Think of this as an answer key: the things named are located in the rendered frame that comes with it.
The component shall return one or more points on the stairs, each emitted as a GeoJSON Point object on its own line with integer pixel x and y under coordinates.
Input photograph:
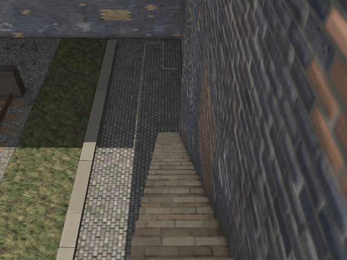
{"type": "Point", "coordinates": [176, 221]}

